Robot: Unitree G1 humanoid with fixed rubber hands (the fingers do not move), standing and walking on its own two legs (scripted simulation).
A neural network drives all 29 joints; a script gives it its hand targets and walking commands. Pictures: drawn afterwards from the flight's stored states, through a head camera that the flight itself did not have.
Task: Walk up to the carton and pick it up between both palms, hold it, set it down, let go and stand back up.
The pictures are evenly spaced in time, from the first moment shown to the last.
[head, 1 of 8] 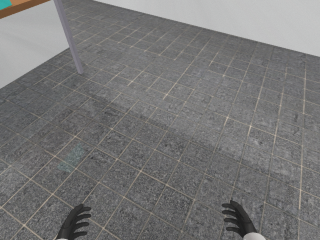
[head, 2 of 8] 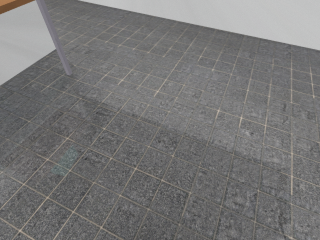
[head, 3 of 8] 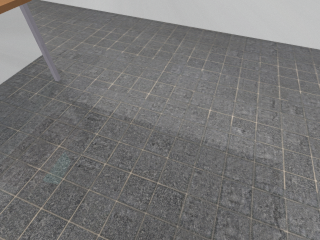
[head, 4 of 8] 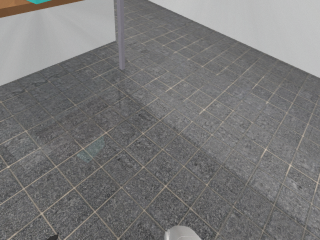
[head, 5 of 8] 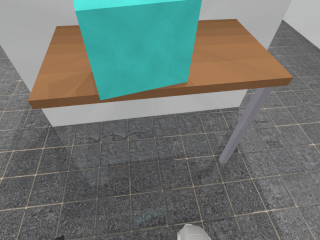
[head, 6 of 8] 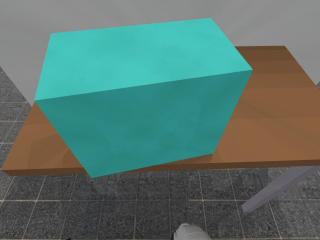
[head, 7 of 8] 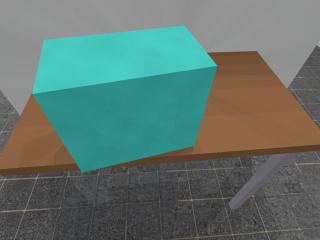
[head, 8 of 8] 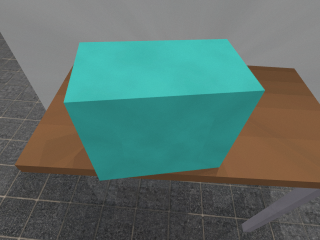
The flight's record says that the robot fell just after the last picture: no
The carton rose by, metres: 0.00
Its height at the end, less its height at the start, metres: +0.00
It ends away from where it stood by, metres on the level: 0.00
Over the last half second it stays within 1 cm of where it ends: yes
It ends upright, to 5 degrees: yes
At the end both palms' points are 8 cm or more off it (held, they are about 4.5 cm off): yes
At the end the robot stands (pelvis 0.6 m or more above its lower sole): yes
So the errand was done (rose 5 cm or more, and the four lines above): no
